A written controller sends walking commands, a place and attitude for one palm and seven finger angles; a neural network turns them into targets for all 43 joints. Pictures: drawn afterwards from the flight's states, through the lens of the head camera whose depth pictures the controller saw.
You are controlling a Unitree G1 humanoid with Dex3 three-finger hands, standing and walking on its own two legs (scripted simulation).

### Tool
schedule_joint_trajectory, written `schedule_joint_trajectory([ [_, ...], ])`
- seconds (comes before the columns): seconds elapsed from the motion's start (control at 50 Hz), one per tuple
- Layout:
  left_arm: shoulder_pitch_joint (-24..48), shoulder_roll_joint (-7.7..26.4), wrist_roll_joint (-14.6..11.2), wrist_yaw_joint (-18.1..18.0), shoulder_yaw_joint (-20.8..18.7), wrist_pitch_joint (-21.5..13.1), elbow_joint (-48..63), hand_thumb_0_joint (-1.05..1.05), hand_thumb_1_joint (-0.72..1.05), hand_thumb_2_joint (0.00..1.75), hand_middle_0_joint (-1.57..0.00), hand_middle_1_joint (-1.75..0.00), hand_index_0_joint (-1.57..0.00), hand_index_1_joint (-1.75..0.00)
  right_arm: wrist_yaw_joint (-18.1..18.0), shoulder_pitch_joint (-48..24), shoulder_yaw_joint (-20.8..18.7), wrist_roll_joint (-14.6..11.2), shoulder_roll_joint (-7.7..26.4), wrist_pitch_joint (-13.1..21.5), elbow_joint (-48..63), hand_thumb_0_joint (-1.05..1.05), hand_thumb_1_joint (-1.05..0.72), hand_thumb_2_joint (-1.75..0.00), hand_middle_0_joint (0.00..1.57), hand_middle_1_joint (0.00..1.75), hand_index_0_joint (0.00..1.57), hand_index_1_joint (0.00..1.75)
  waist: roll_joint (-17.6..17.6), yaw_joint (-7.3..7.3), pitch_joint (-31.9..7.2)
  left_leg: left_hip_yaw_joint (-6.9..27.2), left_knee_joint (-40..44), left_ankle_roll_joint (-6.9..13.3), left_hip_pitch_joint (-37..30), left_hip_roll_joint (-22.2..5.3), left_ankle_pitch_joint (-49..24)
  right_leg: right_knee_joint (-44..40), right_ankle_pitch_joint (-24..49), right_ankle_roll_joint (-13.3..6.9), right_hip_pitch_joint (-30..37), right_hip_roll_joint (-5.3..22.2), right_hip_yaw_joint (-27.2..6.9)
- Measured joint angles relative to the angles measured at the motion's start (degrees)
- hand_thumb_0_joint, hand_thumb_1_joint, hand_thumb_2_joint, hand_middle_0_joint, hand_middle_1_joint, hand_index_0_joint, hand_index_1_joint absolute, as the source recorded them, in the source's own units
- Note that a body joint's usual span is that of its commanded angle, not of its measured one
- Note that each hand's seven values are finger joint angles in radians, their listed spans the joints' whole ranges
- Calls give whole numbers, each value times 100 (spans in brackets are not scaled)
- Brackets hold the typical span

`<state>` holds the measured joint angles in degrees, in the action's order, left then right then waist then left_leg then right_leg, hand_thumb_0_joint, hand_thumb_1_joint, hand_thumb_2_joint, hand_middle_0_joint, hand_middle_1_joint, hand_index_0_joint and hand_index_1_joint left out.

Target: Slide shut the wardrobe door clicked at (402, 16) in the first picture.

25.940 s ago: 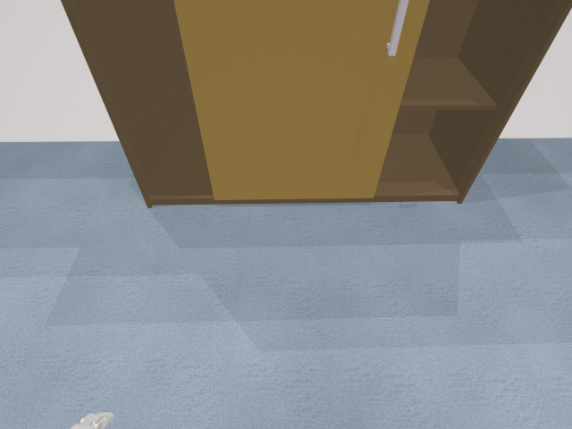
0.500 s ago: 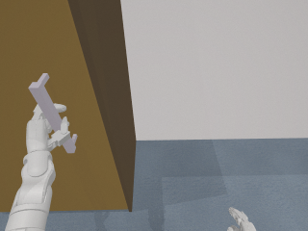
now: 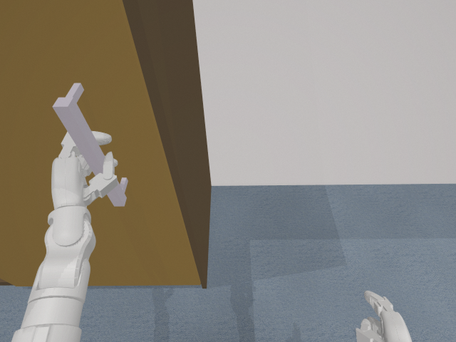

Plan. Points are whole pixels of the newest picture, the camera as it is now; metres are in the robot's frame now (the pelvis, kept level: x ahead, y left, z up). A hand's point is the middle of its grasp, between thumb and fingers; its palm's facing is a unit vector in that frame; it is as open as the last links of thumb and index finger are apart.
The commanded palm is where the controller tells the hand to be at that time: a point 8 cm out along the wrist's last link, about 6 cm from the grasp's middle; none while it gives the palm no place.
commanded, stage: stop walking and hold the door there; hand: left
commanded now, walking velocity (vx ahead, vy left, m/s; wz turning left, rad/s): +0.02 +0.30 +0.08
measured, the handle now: (101, 153) +0.39 +0.25 +0.12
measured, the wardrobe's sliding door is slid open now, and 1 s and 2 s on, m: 0.00 0.00 0.00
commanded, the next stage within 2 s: loosen the grip on the handle in 1.92 s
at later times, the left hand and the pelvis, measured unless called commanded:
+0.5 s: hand (108, 178) +0.34 +0.22 +0.12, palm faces +0.23 -0.96 -0.16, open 5.9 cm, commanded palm +0.31 +0.24 +0.12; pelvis -0.03 +0.05 +0.01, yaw -2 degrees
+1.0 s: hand (105, 180) +0.33 +0.23 +0.12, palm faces +0.04 -1.00 -0.05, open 6.0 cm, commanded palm +0.31 +0.26 +0.12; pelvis -0.04 +0.11 -0.01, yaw -3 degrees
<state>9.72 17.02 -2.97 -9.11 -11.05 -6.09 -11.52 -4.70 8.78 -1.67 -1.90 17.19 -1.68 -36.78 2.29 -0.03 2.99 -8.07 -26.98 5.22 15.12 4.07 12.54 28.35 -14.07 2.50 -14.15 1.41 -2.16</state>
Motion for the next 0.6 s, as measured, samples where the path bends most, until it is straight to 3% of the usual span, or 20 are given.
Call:
schedule_joint_trajectory([
  [0.06,153,-14,-9,-17,104,57,118,-7,71,79,-46,-140,-29,-140,19,-78,36,-7,-88,32,73,2,-90,-90,20,30,20,30,-112,-30,118,-112,53,333,28,137,-94,667,-399,-77,-317,190,38],
  [0.1,198,-60,-38,-50,150,110,162,-7,73,79,-46,-140,-28,-140,36,-110,73,19,-204,106,106,2,-90,-90,20,30,20,30,-103,-69,195,-189,169,290,-36,142,-154,1573,-912,-148,-577,228,60],
  [0.14,222,-154,-58,-99,214,195,182,-6,74,79,-45,-140,-26,-139,64,-74,121,63,-343,198,98,2,-90,-90,20,30,20,30,-52,-97,241,-201,403,165,-178,123,-269,1967,-1053,-176,-589,230,169],
  [0.18,225,-224,-46,-130,274,270,191,-5,75,79,-43,-139,-25,-139,97,1,208,97,-482,276,60,2,-90,-90,20,30,20,30,-22,-129,236,-196,677,82,-324,95,-409,1732,-1017,-180,-389,207,330],
  [0.26,227,-245,-54,-107,385,360,197,-4,75,79,-40,-138,-26,-139,174,163,412,167,-675,395,8,2,-90,-90,20,30,20,30,-63,-202,169,-216,1095,-262,-492,84,-607,467,-731,-265,235,76,546],
  [0.32,281,-177,-58,-45,426,391,204,-4,75,78,-41,-138,-25,-139,211,197,519,172,-697,431,29,2,-90,-90,20,30,20,30,-133,-168,127,-231,924,-430,-324,147,-567,-496,-144,-401,675,-3,542],
  [0.34,308,-165,-55,-28,418,387,197,-4,75,78,-41,-138,-25,-139,212,163,542,165,-672,430,21,2,-90,-90,20,30,20,30,-131,-153,132,-246,791,-431,-240,154,-510,-637,0,-361,733,-7,501],
  [0.38,341,-179,-66,-16,398,374,150,-4,75,78,-41,-138,-25,-139,186,68,536,150,-605,411,-26,2,-90,-90,20,30,20,30,-24,-112,168,-255,645,-438,-172,92,-428,-661,35,-239,730,-55,484],
  [0.46,489,-225,-65,-37,465,418,0,-4,75,78,-40,-137,-25,-139,130,70,439,119,-493,411,-14,2,-90,-90,20,30,20,30,11,-114,138,-282,639,-414,-148,86,-445,-571,-31,-282,662,-63,455],
  [0.6,705,-343,-77,-62,624,436,-303,-3,76,78,-39,-138,-25,-139,84,157,283,110,-267,424,8,2,-90,-90,20,30,20,30,15,-102,33,-273,667,-632,-142,144,-466,-585,2,-317,654,-38,385],
])
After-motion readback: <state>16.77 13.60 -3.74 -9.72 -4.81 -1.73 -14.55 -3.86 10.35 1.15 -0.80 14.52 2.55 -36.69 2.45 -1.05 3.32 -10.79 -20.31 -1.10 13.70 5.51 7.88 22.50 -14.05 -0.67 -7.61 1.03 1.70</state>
